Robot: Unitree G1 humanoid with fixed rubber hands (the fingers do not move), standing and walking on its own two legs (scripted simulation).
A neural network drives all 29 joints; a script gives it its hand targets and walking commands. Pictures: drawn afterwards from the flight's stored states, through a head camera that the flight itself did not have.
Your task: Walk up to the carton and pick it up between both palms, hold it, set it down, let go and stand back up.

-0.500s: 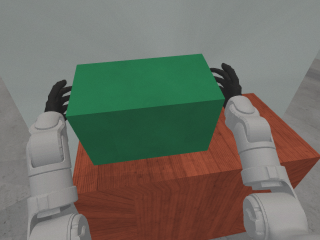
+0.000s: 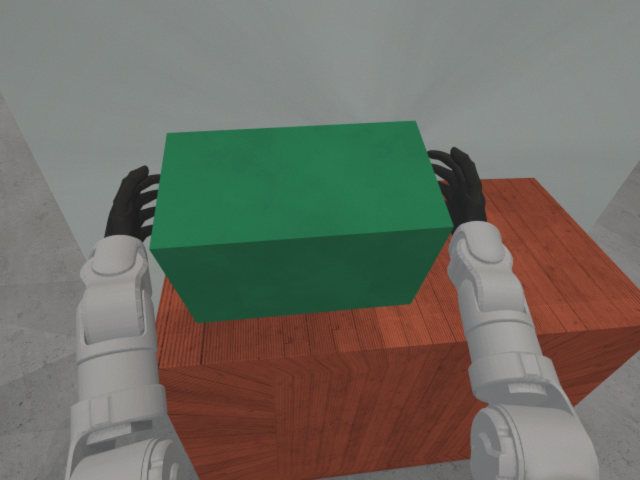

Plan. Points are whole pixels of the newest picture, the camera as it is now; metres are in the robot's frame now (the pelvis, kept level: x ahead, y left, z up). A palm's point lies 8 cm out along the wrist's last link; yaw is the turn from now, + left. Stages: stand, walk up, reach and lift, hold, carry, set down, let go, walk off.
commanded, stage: set down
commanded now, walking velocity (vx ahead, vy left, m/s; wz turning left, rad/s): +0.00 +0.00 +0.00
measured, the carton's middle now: (300, 226) +0.43 +0.01 +0.13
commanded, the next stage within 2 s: none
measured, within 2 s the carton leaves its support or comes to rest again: neither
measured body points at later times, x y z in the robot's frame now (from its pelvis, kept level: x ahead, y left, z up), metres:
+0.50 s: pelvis +0.01 +0.00 +0.00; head +0.01 +0.02 +0.45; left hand +0.39 +0.19 +0.13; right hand +0.40 -0.20 +0.18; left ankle +0.00 +0.11 -0.75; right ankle +0.02 -0.11 -0.75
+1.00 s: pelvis +0.01 +0.00 +0.00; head +0.02 +0.01 +0.45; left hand +0.42 +0.17 +0.12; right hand +0.41 -0.23 +0.15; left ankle +0.00 +0.11 -0.75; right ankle +0.02 -0.11 -0.75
